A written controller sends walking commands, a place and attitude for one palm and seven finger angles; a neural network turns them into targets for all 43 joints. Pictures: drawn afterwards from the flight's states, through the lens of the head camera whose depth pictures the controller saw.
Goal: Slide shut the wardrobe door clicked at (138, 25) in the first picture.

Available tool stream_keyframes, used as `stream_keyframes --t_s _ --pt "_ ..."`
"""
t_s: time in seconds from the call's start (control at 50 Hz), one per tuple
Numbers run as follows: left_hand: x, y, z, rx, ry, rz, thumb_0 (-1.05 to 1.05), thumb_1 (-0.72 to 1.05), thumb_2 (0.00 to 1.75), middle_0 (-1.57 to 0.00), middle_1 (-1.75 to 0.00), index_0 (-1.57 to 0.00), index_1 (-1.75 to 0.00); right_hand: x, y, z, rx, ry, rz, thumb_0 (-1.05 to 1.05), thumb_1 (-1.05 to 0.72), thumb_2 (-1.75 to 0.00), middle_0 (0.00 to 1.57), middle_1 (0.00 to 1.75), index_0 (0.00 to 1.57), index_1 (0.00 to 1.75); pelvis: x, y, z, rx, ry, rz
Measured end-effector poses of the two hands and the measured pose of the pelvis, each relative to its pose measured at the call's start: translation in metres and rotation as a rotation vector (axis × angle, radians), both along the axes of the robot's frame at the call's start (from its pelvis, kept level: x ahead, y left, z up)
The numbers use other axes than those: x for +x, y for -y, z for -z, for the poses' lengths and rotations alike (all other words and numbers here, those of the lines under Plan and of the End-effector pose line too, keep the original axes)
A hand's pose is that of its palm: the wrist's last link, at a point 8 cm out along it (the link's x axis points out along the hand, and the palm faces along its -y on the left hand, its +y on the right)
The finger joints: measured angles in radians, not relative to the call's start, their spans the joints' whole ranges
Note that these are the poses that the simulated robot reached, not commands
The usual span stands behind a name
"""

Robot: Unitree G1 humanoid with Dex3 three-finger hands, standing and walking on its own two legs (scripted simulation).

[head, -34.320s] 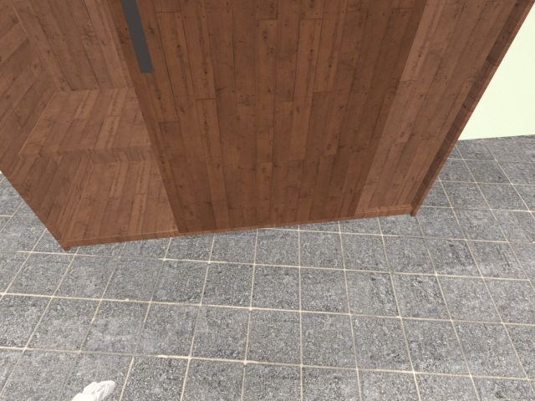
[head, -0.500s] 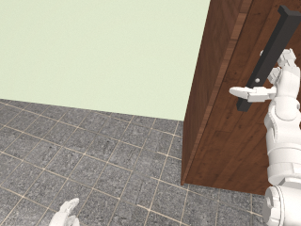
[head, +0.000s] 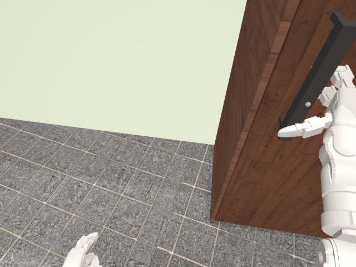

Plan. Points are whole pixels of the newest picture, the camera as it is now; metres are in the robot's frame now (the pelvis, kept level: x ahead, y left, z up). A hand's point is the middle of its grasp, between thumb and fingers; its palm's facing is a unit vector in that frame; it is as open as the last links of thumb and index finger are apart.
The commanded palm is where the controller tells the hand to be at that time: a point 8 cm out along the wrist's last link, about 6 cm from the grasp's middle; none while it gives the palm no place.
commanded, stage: slip the hand off the handle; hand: right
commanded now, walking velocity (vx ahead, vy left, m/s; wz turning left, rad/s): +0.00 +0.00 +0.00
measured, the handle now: (306, 85) +0.45 -0.23 +0.21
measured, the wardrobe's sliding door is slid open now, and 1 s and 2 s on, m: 0.00 0.00 0.00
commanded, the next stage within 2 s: draw the hand back to the body in 1.10 s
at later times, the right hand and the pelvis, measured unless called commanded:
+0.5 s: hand (341, 109) +0.40 -0.29 +0.19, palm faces +0.31 +0.93 -0.18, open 14.7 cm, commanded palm +0.35 -0.33 +0.19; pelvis -0.01 +0.00 +0.00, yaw +0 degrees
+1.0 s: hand out of the picture +0.29 -0.29 +0.18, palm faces +0.33 +0.93 -0.16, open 14.7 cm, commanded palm +0.26 -0.32 +0.19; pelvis -0.01 -0.01 +0.00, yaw -2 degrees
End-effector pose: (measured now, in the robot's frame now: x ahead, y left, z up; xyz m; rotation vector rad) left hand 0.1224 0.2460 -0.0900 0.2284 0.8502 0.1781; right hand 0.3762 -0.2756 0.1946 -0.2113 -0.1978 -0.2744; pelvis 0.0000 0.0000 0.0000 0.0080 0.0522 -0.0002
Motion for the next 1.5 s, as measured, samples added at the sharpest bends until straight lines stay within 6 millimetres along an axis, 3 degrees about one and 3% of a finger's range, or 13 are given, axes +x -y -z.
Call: stream_keyframes --t_s 0.12,0.26,0.44,0.56,0.7,0.88,1.06,1.24,1.38,1.5 --pt "0.006 -0.001 -0.004 0.009 0.022 0.001 0.01 0.91 0.89 -0.2 -0.3 -0.2 -0.3 -0.005 0.017 0.005 0.019 -0.03 0.04 -0.01 0.55 -0.2 0.35 1.21 0.26 1.16 -0.001 0.0 0.0 0.001 0.0 0.0" --pt "-0.009 -0.006 0.0 0.034 -0.032 0.002 0.01 0.91 0.89 -0.2 -0.3 -0.2 -0.3 -0.013 0.045 0.006 -0.006 -0.022 0.085 -0.02 0.55 -0.2 0.29 1.17 0.25 1.16 -0.004 -0.002 0.002 0.006 -0.007 0.01" --pt "-0.037 -0.012 0.011 0.05 -0.113 -0.03 0.01 0.91 0.89 -0.2 -0.3 -0.2 -0.3 -0.011 0.061 -0.001 -0.004 -0.015 0.035 -0.02 0.56 -0.2 0.3 1.18 0.25 1.16 -0.006 0.001 0.004 0.013 -0.023 0.016" --pt "-0.043 -0.009 0.012 0.034 -0.103 -0.052 0.01 0.91 0.89 -0.2 -0.3 -0.2 -0.3 -0.016 0.059 0.005 0.009 -0.015 0.016 -0.01 0.55 -0.2 0.29 1.18 0.25 1.16 -0.005 0.006 0.004 0.013 -0.027 -0.001" --pt "-0.027 0.0 0.007 0.021 -0.044 -0.035 0.01 0.91 0.89 -0.2 -0.3 -0.2 -0.3 -0.04 0.056 0.018 0.014 0.003 0.027 -0.02 0.55 -0.2 0.27 1.16 0.25 1.16 -0.003 0.009 0.004 0.013 -0.015 -0.014" --pt "0.022 0.02 -0.008 0.0 0.105 0.048 0.01 0.91 0.89 -0.2 -0.3 -0.2 -0.3 -0.092 0.062 0.004 -0.01 0.055 0.048 -0.02 0.55 -0.2 0.26 1.15 0.25 1.16 -0.003 0.013 0.004 0.015 0.021 0.006" --pt "0.06 0.043 -0.026 -0.019 0.229 0.141 0.01 0.91 0.89 -0.2 -0.3 -0.2 -0.3 -0.128 0.052 0.011 0.017 0.015 0.051 -0.01 0.56 -0.2 0.25 1.15 0.25 1.16 -0.012 0.012 0.003 0.012 0.055 0.036" --pt "0.055 0.049 -0.026 -0.035 0.234 0.173 0.01 0.91 0.89 -0.2 -0.3 -0.2 -0.3 -0.136 0.041 0.006 -0.006 0.034 0.043 -0.02 0.56 -0.2 0.26 1.15 0.25 1.16 -0.018 0.005 0.002 0.009 0.075 0.04" --pt "0.04 0.035 -0.021 -0.04 0.216 0.106 0.01 0.91 0.89 -0.2 -0.3 -0.2 -0.3 -0.124 0.045 0.015 0.177 -0.159 -0.126 -0.02 0.56 -0.2 0.25 1.15 0.25 1.16 -0.015 0.001 -0.002 0.009 0.103 0.04" --pt "0.044 0.023 -0.031 -0.053 0.287 0.086 0.01 0.91 0.89 -0.2 -0.3 -0.2 -0.3 -0.141 0.051 0.005 0.167 -0.142 -0.14 -0.02 0.55 -0.2 0.25 1.15 0.25 1.15 -0.01 -0.001 -0.002 0.007 0.109 0.022"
